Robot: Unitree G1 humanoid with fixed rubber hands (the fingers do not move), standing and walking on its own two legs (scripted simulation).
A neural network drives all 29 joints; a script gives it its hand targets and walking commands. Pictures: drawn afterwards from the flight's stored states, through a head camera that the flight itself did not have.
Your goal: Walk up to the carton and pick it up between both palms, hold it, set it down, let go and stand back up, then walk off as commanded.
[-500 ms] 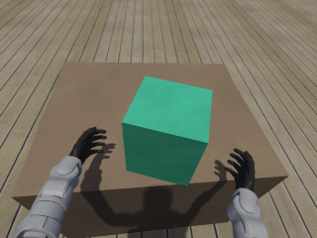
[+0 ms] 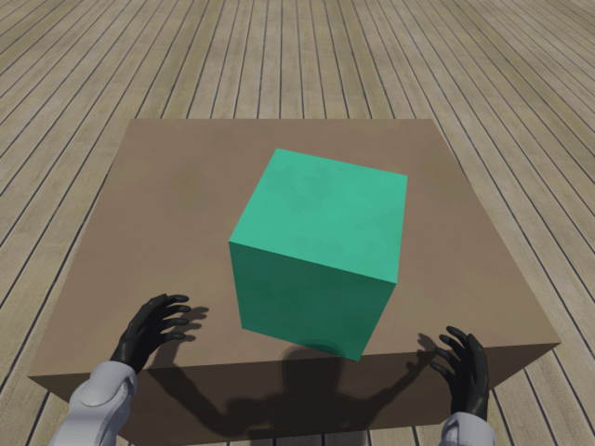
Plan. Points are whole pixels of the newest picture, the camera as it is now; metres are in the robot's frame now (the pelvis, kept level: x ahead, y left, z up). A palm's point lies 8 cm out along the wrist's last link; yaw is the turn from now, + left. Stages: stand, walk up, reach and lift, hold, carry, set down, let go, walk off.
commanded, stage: set down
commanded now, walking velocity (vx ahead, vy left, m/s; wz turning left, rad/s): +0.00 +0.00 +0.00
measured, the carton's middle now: (318, 257) +0.41 -0.03 -0.01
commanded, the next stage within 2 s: let go in 1.10 s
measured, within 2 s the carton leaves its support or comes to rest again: neither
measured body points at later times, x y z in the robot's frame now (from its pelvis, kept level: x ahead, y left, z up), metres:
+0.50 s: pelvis +0.02 +0.00 +0.00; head +0.06 +0.01 +0.45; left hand +0.25 +0.24 -0.04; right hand +0.20 -0.20 -0.03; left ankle +0.04 +0.09 -0.74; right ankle +0.01 -0.16 -0.74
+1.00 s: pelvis +0.02 -0.01 +0.00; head +0.04 +0.00 +0.45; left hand +0.23 +0.21 -0.06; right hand +0.19 -0.20 -0.05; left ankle +0.04 +0.09 -0.74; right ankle +0.01 -0.16 -0.74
